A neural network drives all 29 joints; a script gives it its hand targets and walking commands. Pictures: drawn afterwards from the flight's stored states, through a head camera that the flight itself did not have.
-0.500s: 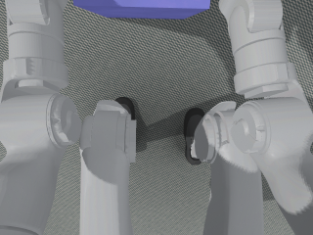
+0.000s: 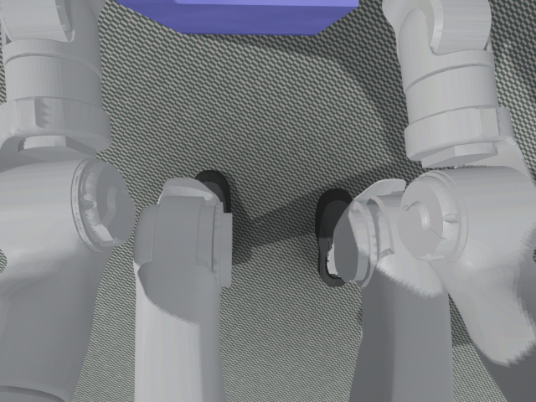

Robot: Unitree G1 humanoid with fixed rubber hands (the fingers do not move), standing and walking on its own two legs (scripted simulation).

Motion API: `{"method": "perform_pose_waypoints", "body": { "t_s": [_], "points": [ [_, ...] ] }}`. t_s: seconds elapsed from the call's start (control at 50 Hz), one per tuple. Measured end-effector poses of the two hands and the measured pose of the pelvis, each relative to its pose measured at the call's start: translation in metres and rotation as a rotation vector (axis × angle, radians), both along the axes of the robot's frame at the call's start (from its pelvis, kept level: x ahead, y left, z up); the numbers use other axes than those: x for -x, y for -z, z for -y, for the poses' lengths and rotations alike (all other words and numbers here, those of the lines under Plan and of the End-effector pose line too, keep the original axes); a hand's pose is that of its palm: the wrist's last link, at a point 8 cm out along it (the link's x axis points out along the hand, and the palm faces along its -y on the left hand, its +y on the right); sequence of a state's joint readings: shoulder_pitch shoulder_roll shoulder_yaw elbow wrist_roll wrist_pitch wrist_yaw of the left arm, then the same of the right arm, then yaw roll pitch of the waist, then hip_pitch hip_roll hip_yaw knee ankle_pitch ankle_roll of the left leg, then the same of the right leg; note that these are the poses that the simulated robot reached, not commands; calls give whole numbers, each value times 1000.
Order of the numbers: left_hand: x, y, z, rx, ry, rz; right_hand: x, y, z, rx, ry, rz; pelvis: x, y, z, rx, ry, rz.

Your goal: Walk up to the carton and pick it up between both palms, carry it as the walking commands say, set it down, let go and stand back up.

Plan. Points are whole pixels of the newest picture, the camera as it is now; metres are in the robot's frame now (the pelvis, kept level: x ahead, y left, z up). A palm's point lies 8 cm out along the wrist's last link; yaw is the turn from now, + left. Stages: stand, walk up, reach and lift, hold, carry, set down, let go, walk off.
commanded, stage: set down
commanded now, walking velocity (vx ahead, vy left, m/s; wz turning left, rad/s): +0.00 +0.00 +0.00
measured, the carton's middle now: out of the picture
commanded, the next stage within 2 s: none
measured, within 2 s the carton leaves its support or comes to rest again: neither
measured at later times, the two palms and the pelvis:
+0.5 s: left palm out of the picture +0.55 +0.23 -0.18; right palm out of the picture +0.56 -0.08 -0.18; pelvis +0.00 +0.00 +0.00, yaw +0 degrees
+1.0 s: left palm out of the picture +0.55 +0.23 -0.19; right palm out of the picture +0.56 -0.10 -0.20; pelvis +0.00 +0.00 +0.00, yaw +0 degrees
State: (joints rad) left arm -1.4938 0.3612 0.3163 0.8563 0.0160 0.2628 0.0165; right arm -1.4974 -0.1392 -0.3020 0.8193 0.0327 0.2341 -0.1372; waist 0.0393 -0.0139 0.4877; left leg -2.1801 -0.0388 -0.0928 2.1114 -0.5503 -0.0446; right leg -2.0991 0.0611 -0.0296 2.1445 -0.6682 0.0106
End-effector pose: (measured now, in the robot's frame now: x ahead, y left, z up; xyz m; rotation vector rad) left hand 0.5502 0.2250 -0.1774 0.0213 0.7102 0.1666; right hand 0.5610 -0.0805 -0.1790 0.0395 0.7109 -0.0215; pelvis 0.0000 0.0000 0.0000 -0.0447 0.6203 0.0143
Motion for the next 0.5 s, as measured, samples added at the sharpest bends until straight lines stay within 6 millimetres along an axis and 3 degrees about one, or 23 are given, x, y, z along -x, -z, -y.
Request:
{"method": "perform_pose_waypoints", "body": {
  "t_s": [0.5],
  "points": [
    [0,2,-2,27,9,18,-2,1,3,-4,-42,14,0,3,-1,2,1,5]
  ]
}}
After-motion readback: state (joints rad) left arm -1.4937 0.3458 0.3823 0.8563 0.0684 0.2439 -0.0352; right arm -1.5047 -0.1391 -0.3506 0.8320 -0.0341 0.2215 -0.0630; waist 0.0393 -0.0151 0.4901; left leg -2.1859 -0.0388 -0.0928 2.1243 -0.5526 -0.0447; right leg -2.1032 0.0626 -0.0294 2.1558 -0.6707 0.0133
